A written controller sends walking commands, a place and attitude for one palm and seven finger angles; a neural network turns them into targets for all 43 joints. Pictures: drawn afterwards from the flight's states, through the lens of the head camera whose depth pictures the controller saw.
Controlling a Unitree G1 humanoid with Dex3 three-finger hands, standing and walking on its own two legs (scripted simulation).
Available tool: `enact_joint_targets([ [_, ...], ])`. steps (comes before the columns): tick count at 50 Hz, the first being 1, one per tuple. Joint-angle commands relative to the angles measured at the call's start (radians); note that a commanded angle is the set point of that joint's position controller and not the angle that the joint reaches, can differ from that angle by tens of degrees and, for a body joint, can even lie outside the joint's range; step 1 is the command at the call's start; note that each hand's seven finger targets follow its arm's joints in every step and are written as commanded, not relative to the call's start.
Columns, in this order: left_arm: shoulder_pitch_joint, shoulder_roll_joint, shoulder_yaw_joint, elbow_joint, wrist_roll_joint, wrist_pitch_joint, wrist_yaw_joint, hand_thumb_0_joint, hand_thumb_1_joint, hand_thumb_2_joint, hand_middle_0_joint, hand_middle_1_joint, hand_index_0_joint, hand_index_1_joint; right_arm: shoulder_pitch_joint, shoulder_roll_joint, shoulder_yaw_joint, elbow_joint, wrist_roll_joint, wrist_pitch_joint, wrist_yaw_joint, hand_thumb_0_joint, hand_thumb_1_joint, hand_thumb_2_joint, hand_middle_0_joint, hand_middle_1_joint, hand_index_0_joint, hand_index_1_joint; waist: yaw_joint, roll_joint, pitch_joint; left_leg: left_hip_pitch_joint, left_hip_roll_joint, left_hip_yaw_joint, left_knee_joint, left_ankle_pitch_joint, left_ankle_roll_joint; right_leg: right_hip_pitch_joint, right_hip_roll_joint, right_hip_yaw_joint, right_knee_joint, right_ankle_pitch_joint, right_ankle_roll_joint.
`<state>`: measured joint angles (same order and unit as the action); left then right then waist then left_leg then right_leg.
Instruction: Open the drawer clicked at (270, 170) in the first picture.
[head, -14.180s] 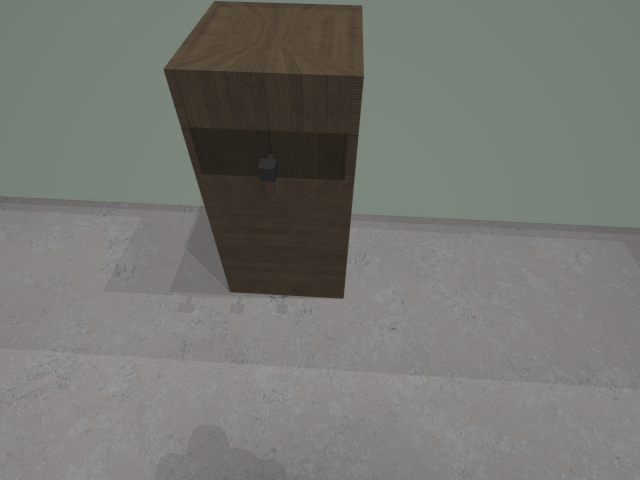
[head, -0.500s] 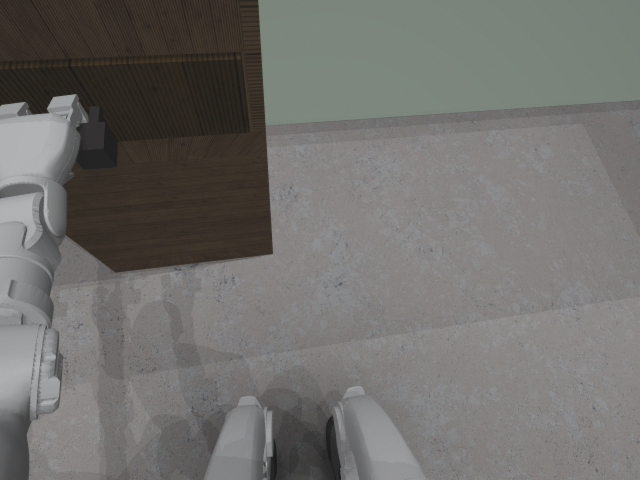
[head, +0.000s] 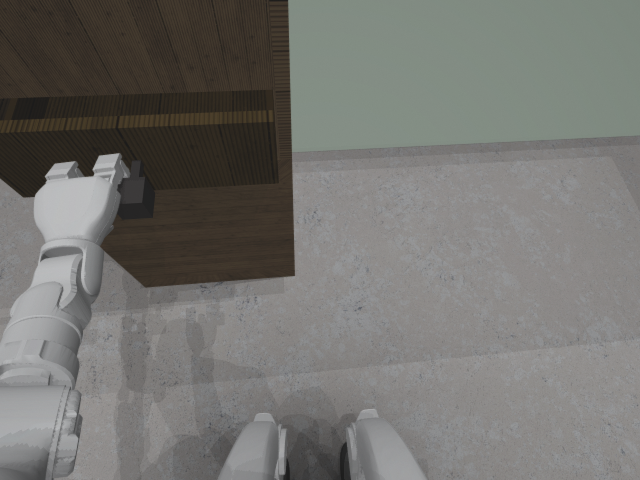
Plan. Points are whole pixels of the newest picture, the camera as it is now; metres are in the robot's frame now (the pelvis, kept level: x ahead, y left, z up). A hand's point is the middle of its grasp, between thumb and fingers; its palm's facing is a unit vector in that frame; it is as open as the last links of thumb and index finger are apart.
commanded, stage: pull the drawer open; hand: left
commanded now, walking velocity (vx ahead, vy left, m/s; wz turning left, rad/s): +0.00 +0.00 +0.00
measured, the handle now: (135, 186) +0.49 +0.26 -0.02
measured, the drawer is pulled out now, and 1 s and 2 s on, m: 0.05 0.17 0.30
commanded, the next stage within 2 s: none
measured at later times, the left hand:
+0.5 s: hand (96, 263) +0.38 +0.29 -0.03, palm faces -0.03 -0.03 -1.00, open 5.4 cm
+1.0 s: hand (89, 312) +0.32 +0.28 -0.03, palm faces -0.04 -0.03 -1.00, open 5.3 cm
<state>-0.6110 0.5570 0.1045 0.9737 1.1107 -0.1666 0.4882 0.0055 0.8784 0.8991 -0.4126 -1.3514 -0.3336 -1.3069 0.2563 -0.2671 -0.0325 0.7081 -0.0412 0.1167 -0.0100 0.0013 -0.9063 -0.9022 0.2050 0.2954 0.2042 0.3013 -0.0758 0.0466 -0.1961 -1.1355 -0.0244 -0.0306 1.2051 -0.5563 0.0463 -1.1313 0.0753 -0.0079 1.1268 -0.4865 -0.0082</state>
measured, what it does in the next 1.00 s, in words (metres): stands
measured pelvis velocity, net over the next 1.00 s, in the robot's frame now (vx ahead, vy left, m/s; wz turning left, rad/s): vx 0.01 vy -0.01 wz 0.01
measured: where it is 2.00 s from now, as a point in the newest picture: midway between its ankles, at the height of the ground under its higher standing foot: outside the picture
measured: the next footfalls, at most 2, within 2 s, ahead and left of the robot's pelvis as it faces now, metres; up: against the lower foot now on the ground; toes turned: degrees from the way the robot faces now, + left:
none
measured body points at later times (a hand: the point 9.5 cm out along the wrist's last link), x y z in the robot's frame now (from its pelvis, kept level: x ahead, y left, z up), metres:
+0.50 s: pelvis +0.01 +0.00 +0.01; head +0.13 +0.00 +0.45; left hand +0.38 +0.29 +0.02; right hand +0.09 -0.27 -0.12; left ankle -0.01 +0.09 -0.64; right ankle +0.02 -0.12 -0.64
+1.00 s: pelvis +0.01 -0.01 +0.02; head +0.10 -0.01 +0.46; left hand +0.31 +0.28 +0.02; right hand +0.15 -0.27 -0.11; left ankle -0.01 +0.09 -0.64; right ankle +0.02 -0.12 -0.64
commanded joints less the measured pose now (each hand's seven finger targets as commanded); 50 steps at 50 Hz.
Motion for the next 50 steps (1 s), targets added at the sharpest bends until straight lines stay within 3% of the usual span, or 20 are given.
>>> enact_joint_targets([
  [1,-0.223,0.241,0.046,-0.17,-0.004,0.024,0.036,0.0,0.9,0.9,-0.4,-1.35,-0.4,-1.35,0.143,-0.171,-0.066,-0.054,-0.001,0.001,-0.009,0.0,-0.9,-0.9,0.2,0.3,0.2,0.3,0.016,0.065,-0.48,0.429,0.023,-0.021,-0.14,0.569,-0.016,0.249,-0.001,-0.027,-0.107,0.399,-0.035],
  [7,-0.148,0.197,0.021,-0.194,-0.002,0.035,0.029,0.0,0.9,0.9,-0.4,-1.35,-0.4,-1.35,0.114,-0.161,-0.063,-0.072,0.003,0.007,-0.015,0.0,-0.9,-0.9,0.2,0.3,0.2,0.3,0.032,0.068,-0.451,0.445,0.022,-0.015,-0.17,0.541,-0.016,0.271,-0.004,-0.027,-0.128,0.378,-0.036],
  [9,-0.131,0.17,0.005,-0.189,-0.007,0.034,0.025,0.0,0.9,0.9,-0.4,-1.35,-0.4,-1.35,0.105,-0.158,-0.064,-0.075,0.005,0.005,-0.018,0.0,-0.9,-0.9,0.2,0.3,0.2,0.3,0.023,0.039,-0.412,0.421,0.02,-0.009,-0.173,0.511,-0.01,0.276,-0.004,-0.023,-0.142,0.374,-0.034],
  [10,-0.116,0.188,0.02,-0.175,-0.008,0.034,0.023,0.0,0.9,0.9,-0.4,-1.35,-0.4,-1.35,0.103,-0.158,-0.062,-0.072,0.006,0.004,-0.02,0.0,-0.9,-0.9,0.2,0.3,0.2,0.3,0.028,0.022,-0.394,0.399,0.018,-0.005,-0.178,0.489,-0.008,0.291,-0.004,-0.02,-0.143,0.37,-0.035],
  [13,-0.081,0.201,0.037,-0.211,-0.006,0.018,0.023,0.0,0.9,0.9,-0.4,-1.35,-0.4,-1.35,0.088,-0.155,-0.061,-0.081,0.004,0.005,-0.024,0.0,-0.9,-0.9,0.2,0.3,0.2,0.3,0.044,0.033,-0.409,0.391,0.013,0.002,-0.181,0.475,-0.006,0.316,-0.007,-0.012,-0.142,0.376,-0.037],
  [21,0.033,0.131,0.032,-0.308,-0.01,0.001,0.06,0.0,0.9,0.9,-0.4,-1.35,-0.4,-1.35,0.059,-0.144,-0.072,-0.094,0.0,0.003,-0.019,0.0,-0.9,-0.9,0.2,0.3,0.2,0.3,0.054,0.042,-0.413,0.438,0.018,-0.005,-0.183,0.542,-0.013,0.31,-0.005,-0.017,-0.136,0.396,-0.042],
  [23,0.093,0.14,0.048,-0.326,-0.008,0.01,0.072,0.0,0.9,0.9,-0.4,-1.35,-0.4,-1.35,0.051,-0.145,-0.073,-0.098,0.001,0.007,-0.017,0.0,-0.9,-0.9,0.2,0.3,0.2,0.3,0.071,0.039,-0.419,0.444,0.015,-0.001,-0.187,0.547,-0.014,0.33,-0.005,-0.016,-0.136,0.405,-0.042],
  [24,0.086,0.139,0.048,-0.344,-0.004,0.014,0.079,0.0,0.9,0.9,-0.4,-1.35,-0.4,-1.35,0.046,-0.143,-0.074,-0.097,0.001,0.007,-0.02,0.0,-0.9,-0.9,0.2,0.3,0.2,0.3,0.061,0.018,-0.422,0.446,0.019,-0.002,-0.186,0.552,-0.013,0.333,-0.005,-0.014,-0.137,0.417,-0.039],
  [27,0.13,0.111,0.035,-0.384,-0.006,0.031,0.091,0.0,0.9,0.9,-0.4,-1.35,-0.4,-1.35,0.03,-0.14,-0.074,-0.103,0.002,0.007,-0.019,0.0,-0.9,-0.9,0.2,0.3,0.2,0.3,0.064,0.032,-0.406,0.458,0.019,-0.003,-0.196,0.551,-0.016,0.336,-0.008,-0.014,-0.146,0.409,-0.04],
  [33,0.159,0.113,0.037,-0.399,0.005,0.062,0.099,0.0,0.9,0.9,-0.4,-1.35,-0.4,-1.35,0.004,-0.14,-0.071,-0.104,0.003,0.004,-0.029,0.0,-0.9,-0.9,0.2,0.3,0.2,0.3,0.063,0.004,-0.355,0.437,0.014,-0.001,-0.207,0.49,-0.013,0.338,-0.009,-0.013,-0.156,0.376,-0.041],
  [36,0.177,0.108,0.034,-0.434,0.0,0.069,0.096,0.0,0.9,0.9,-0.4,-1.35,-0.4,-1.35,-0.013,-0.14,-0.069,-0.112,0.003,0.0,-0.033,0.0,-0.9,-0.9,0.2,0.3,0.2,0.3,0.068,0.033,-0.366,0.457,0.01,-0.003,-0.213,0.491,-0.014,0.345,-0.01,-0.013,-0.162,0.369,-0.045],
  [42,0.249,0.088,0.025,-0.476,-0.006,0.072,0.088,0.0,0.9,0.9,-0.4,-1.35,-0.4,-1.35,-0.041,-0.127,-0.065,-0.131,0.007,-0.01,-0.039,0.0,-0.9,-0.9,0.2,0.3,0.2,0.3,0.081,0.019,-0.358,0.453,0.006,0.006,-0.222,0.465,-0.012,0.365,-0.01,-0.009,-0.171,0.358,-0.043],
  [43,0.304,0.092,0.037,-0.466,-0.011,0.075,0.086,0.0,0.9,0.9,-0.4,-1.35,-0.4,-1.35,-0.044,-0.128,-0.064,-0.132,0.006,-0.011,-0.039,0.0,-0.9,-0.9,0.2,0.3,0.2,0.3,0.093,0.021,-0.355,0.447,0.003,0.008,-0.221,0.467,-0.012,0.383,-0.009,-0.005,-0.17,0.369,-0.045],
  [45,0.328,0.068,0.021,-0.477,-0.016,0.075,0.085,0.0,0.9,0.9,-0.4,-1.35,-0.4,-1.35,-0.054,-0.124,-0.062,-0.14,0.008,-0.016,-0.041,0.0,-0.9,-0.9,0.2,0.3,0.2,0.3,0.083,-0.006,-0.326,0.427,0.0,0.012,-0.224,0.435,-0.009,0.389,-0.01,-0.004,-0.181,0.361,-0.042],
  [47,0.347,0.1,0.055,-0.511,-0.014,0.063,0.085,0.0,0.9,0.9,-0.4,-1.35,-0.4,-1.35,-0.063,-0.123,-0.06,-0.146,0.008,-0.021,-0.043,0.0,-0.9,-0.9,0.2,0.3,0.2,0.3,0.098,-0.005,-0.337,0.419,0.001,0.009,-0.224,0.438,-0.009,0.394,-0.012,-0.001,-0.17,0.36,-0.043],
  [50,0.414,0.092,0.06,-0.54,-0.011,0.058,0.093,0.0,0.9,0.9,-0.4,-1.35,-0.4,-1.35,-0.08,-0.12,-0.061,-0.152,0.007,-0.026,-0.043,0.0,-0.9,-0.9,0.2,0.3,0.2,0.3,0.101,0.007,-0.32,0.418,-0.002,0.014,-0.218,0.426,-0.008,0.395,-0.012,0.005,-0.172,0.363,-0.045],
])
